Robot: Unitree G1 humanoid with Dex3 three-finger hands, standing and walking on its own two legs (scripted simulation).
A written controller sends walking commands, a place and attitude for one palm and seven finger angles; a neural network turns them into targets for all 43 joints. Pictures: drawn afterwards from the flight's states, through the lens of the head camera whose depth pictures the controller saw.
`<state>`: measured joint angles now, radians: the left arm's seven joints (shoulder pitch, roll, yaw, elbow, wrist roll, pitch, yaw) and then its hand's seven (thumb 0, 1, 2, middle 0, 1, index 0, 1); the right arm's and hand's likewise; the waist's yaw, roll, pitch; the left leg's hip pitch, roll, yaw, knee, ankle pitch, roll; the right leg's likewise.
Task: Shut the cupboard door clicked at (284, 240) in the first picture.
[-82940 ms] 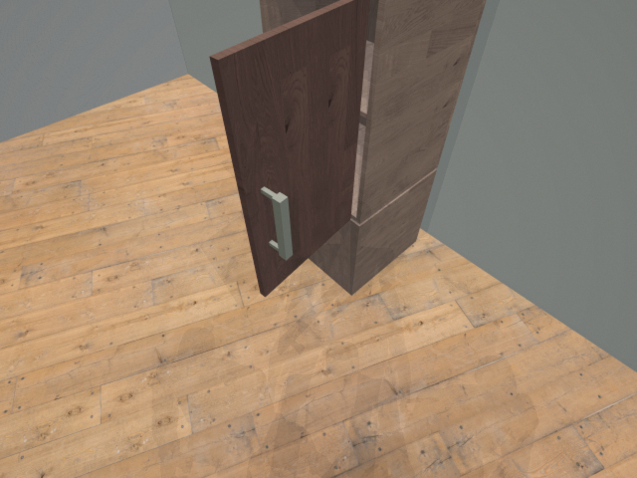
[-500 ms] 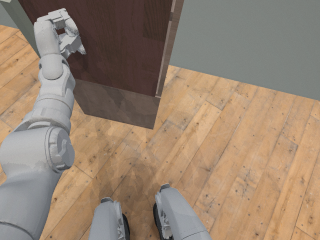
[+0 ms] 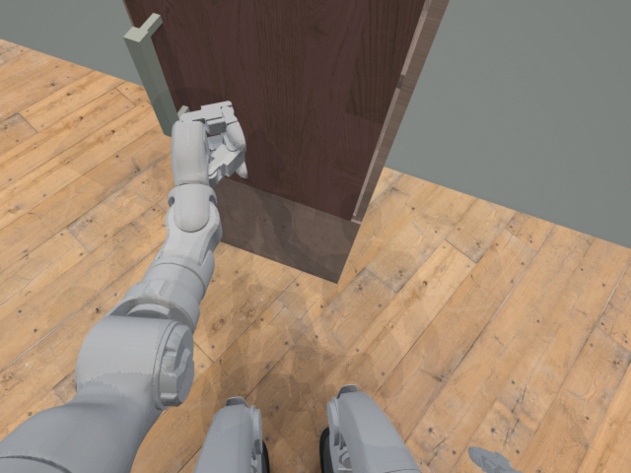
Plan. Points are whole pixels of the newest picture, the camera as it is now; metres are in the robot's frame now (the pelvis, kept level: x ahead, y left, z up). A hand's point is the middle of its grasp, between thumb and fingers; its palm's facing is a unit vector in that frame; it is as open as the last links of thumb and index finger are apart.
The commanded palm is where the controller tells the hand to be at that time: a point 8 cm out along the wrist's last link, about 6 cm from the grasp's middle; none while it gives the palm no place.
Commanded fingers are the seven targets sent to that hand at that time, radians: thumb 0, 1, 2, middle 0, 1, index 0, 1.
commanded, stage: draw the hand back to the body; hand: left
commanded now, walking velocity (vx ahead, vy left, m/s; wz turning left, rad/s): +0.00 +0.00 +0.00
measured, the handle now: (164, 81) +0.65 +0.16 +0.03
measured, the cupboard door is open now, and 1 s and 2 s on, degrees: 0 0 0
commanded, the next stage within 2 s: step back with the hand held close in 1.58 s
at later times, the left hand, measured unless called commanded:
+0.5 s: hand (142, 192) +0.38 +0.13 +0.15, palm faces +0.01 -1.00 -0.03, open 3.1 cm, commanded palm +0.34 +0.19 +0.15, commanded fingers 0.00 0.90 0.90 -1.13 -1.32 -1.13 -1.32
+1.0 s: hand out of the picture +0.27 +0.24 +0.24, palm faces +0.31 -0.90 -0.31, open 4.6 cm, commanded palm +0.22 +0.28 +0.26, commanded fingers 0.00 0.90 0.90 -0.45 -0.57 -0.45 -0.57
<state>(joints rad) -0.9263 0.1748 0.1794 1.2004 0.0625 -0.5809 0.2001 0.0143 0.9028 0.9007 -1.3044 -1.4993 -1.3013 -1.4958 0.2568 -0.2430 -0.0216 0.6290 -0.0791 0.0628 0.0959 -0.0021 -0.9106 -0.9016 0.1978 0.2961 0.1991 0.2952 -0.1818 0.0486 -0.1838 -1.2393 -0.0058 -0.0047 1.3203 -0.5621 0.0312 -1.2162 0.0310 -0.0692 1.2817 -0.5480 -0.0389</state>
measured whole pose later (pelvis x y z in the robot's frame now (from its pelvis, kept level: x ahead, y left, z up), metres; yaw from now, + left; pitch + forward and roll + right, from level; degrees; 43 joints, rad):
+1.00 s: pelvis +0.04 +0.01 +0.13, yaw +1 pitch -1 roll -1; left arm 0.30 0.30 0.16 -0.17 -0.08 -0.05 0.08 0.01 0.90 0.90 -0.71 -0.85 -0.71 -0.85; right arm 0.18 -0.20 0.07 0.54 0.03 0.00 -0.07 0.01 -0.91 -0.90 0.20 0.30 0.20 0.30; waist 0.05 0.07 -0.04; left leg -0.17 -0.04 0.00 0.49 -0.30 0.04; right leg -0.16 0.01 -0.03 0.47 -0.29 -0.01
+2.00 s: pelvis +0.02 +0.02 +0.13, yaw +1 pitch +1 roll -1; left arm 0.54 0.38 0.37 -0.42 -0.07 -0.15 0.11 0.01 0.89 0.90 -0.21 -0.30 -0.21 -0.30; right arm 0.20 -0.26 -0.02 0.59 0.02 0.00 -0.08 0.01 -0.91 -0.90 0.20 0.30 0.20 0.30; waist 0.01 0.07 0.00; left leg -0.25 -0.05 0.01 0.49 -0.26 0.06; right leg -0.23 0.00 -0.02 0.46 -0.24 0.00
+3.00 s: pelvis -0.11 +0.04 +0.12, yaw +5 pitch +5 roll -6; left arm 0.51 0.44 0.49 -0.52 -0.06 -0.27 0.16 0.01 0.89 0.90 -0.21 -0.30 -0.21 -0.30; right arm 0.20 -0.17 -0.01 0.64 -0.02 -0.11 -0.06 0.01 -0.90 -0.90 0.20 0.30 0.20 0.30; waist 0.01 0.02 -0.09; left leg -0.55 0.05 0.05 0.47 -0.02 0.09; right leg -0.22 0.10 -0.02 0.82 -0.47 0.01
